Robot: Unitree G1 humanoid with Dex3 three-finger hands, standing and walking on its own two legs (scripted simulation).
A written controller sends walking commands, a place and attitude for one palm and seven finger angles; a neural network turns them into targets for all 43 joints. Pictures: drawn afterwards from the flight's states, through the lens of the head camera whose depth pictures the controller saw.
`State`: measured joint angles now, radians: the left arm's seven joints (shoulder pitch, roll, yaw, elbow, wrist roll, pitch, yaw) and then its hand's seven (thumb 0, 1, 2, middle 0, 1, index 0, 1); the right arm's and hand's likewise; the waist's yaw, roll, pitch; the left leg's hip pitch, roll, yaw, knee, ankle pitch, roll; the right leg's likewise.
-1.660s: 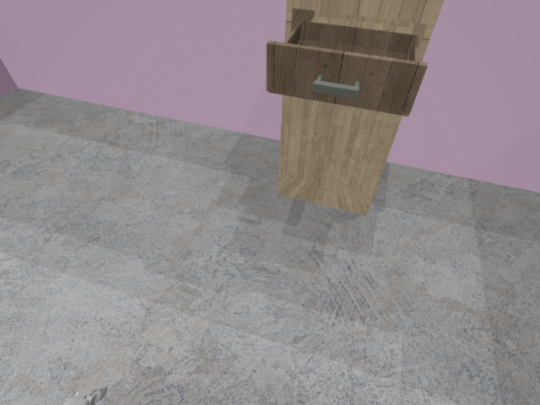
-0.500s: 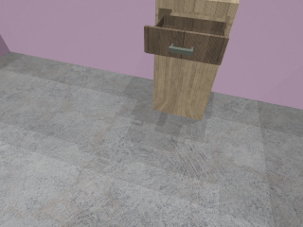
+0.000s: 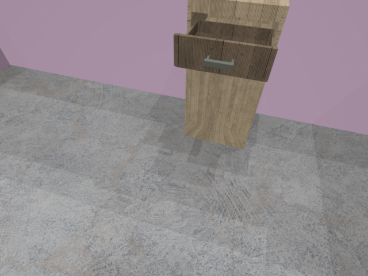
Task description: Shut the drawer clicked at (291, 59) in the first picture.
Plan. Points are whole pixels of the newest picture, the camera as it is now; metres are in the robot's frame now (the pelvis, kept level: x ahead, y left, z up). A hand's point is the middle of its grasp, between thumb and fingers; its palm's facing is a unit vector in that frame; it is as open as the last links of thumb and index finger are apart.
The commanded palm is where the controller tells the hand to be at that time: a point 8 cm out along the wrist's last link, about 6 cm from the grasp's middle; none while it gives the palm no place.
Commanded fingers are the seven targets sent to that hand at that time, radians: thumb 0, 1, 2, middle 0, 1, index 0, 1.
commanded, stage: walk to a spot facing it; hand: left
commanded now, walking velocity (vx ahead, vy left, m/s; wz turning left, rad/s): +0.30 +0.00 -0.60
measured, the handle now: (219, 61) +0.90 -0.07 +0.04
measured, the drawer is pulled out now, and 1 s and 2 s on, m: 0.29 0.29 0.29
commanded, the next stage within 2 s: take the last steps up to it in 0.56 s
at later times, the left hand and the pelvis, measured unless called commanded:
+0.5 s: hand out of the picture +0.13 +0.13 -0.16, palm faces -0.16 -0.96 -0.21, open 7.4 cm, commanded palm none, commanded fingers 0.00 0.90 0.90 -0.20 -0.30 -0.20 -0.30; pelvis +0.12 -0.06 +0.00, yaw -14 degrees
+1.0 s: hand (151, 196) +0.40 +0.14 -0.19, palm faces -0.26 -0.96 -0.14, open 7.4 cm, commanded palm none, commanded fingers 0.00 0.90 0.90 -0.20 -0.30 -0.20 -0.30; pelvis +0.33 -0.03 -0.01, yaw -20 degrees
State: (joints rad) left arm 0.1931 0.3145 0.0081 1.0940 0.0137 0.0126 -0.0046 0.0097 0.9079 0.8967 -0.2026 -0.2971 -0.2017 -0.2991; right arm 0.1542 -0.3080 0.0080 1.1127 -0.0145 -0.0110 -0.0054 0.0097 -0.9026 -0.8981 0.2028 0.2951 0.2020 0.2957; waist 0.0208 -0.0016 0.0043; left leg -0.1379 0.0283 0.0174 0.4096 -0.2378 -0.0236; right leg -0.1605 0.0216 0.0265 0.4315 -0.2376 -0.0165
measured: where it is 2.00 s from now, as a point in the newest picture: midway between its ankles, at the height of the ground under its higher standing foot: (215, 221)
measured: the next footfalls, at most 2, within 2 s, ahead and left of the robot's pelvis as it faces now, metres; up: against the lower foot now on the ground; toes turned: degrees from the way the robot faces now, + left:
left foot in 0.80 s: +0.42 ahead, -0.01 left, +0.00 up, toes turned -12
right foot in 1.68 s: +0.62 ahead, -0.27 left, +0.00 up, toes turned -23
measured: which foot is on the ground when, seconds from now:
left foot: down 0.00-0.28, up 0.30-0.78, down 0.80-1.00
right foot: down 0.00-0.82, up 0.84-1.00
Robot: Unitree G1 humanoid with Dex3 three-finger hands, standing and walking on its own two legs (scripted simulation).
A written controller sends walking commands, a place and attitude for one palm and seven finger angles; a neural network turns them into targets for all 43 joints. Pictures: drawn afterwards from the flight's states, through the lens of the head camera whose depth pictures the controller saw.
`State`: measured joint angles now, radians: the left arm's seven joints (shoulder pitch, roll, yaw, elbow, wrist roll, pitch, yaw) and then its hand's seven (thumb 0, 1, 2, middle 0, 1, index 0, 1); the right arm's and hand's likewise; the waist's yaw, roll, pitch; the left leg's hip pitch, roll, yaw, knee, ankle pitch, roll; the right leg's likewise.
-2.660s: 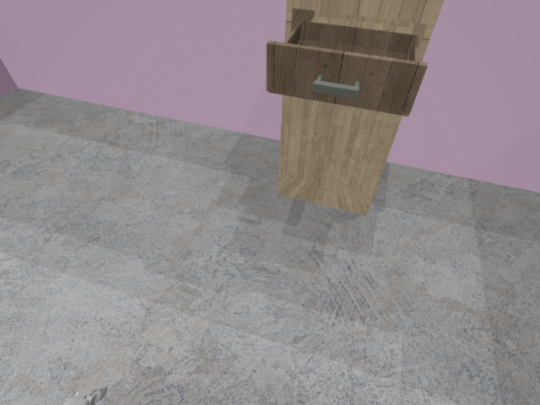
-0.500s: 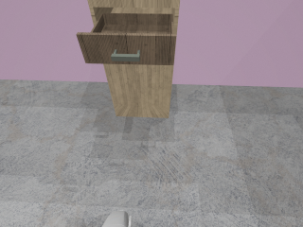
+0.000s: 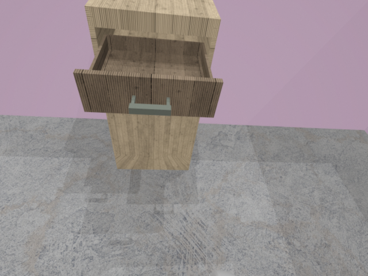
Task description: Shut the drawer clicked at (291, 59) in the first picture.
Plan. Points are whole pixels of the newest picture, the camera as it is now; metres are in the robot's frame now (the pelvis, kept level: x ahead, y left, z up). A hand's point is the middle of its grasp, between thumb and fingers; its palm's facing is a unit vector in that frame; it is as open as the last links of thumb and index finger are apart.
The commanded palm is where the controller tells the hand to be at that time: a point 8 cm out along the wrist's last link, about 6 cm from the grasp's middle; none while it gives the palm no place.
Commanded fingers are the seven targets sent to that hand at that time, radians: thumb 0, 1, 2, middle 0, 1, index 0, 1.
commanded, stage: take the last steps up to it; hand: left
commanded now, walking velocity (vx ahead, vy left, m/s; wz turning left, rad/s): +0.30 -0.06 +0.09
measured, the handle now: (150, 104) +0.55 +0.15 +0.05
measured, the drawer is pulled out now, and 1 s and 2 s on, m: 0.29 0.29 0.29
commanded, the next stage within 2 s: come to a stop and stand still in 0.58 s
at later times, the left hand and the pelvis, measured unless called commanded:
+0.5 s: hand (129, 244) +0.23 +0.15 -0.17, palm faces -0.01 -1.00 -0.08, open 7.4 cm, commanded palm none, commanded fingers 0.00 0.90 0.90 -0.20 -0.30 -0.20 -0.30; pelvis +0.14 +0.00 +0.01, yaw +3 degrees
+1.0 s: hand (128, 226) +0.28 +0.16 -0.17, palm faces +0.16 -0.95 -0.28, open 7.3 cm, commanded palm none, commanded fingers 0.00 0.90 0.90 -0.20 -0.30 -0.20 -0.30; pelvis +0.24 -0.04 -0.01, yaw +5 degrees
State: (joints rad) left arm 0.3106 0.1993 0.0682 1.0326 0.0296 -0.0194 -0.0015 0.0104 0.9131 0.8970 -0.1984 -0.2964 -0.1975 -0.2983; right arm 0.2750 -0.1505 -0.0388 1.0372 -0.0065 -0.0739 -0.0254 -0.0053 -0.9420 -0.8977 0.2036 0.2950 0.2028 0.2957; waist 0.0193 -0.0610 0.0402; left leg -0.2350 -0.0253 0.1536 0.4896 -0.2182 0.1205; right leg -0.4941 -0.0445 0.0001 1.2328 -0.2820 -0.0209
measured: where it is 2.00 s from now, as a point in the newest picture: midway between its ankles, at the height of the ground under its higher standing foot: outside the picture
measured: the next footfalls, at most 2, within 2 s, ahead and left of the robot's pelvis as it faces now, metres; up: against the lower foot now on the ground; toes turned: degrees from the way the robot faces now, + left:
right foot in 0.68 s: +0.35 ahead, -0.14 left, +0.00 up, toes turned -3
left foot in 1.16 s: +0.24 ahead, +0.11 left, +0.00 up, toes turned +7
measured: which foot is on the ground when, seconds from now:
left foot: down 0.00-0.70, up 0.72-1.00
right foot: up 0.00-0.66, down 0.68-1.00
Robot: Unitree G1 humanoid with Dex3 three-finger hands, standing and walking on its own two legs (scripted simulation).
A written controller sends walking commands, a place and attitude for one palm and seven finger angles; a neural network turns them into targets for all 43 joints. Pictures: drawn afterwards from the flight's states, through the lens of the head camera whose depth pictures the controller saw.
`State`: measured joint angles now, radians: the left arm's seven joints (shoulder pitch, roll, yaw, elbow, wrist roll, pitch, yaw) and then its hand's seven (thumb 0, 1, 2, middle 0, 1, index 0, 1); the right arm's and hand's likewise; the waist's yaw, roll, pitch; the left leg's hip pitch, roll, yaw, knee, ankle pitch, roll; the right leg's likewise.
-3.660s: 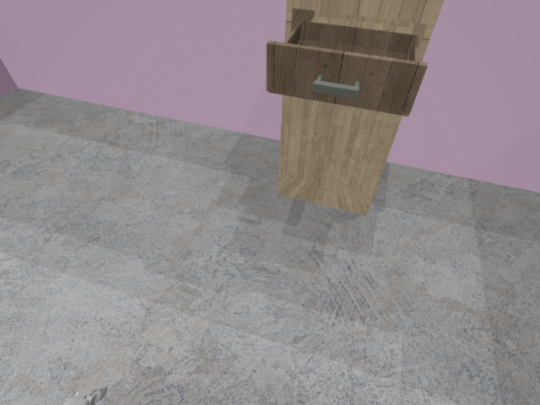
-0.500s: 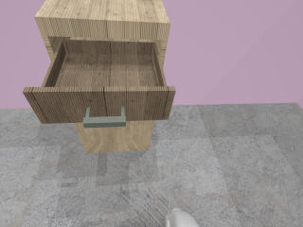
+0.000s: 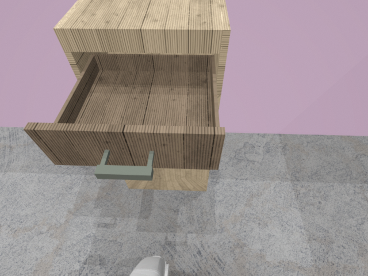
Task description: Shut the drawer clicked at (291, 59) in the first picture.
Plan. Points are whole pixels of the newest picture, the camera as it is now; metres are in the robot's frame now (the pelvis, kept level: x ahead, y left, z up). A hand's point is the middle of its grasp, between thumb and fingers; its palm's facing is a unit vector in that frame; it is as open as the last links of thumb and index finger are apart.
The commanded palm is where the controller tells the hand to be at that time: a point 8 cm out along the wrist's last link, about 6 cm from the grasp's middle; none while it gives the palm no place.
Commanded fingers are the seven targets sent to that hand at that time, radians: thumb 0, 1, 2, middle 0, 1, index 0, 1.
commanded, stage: come to a stop and stand still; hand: left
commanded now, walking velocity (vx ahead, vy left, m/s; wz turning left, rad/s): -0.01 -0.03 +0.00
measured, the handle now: (126, 163) +0.33 +0.16 +0.05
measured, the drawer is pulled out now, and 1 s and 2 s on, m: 0.29 0.29 0.29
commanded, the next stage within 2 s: look again from close up in 1.02 s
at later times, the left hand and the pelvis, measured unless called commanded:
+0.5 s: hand out of the picture -0.08 +0.24 -0.17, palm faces +0.03 -0.98 -0.20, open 7.4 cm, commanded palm none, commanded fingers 0.00 0.90 0.90 -0.20 -0.30 -0.20 -0.30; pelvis -0.06 +0.06 +0.01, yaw -2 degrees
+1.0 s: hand out of the picture -0.12 +0.19 -0.18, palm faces +0.01 -0.99 -0.13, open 7.4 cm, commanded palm none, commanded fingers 0.00 0.90 0.90 -0.20 -0.30 -0.20 -0.30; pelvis -0.11 +0.04 +0.01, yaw -2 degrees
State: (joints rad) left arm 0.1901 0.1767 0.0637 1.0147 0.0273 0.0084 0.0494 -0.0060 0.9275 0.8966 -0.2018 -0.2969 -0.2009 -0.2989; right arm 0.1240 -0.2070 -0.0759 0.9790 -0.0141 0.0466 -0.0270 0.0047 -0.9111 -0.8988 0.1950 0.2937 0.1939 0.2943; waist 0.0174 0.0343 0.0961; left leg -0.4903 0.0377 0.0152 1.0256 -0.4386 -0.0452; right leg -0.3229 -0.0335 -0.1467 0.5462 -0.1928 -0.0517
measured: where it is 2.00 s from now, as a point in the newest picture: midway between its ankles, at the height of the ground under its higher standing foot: outside the picture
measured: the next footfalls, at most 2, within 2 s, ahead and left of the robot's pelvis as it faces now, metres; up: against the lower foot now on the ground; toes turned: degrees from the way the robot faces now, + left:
left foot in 0.16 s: +0.02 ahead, +0.15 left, +0.00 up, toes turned +1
right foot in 0.54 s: -0.10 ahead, -0.06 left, +0.00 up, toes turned -4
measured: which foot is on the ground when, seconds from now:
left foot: up 0.00-0.14, down 0.16-1.00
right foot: down 0.00-0.16, up 0.18-0.52, down 0.54-1.00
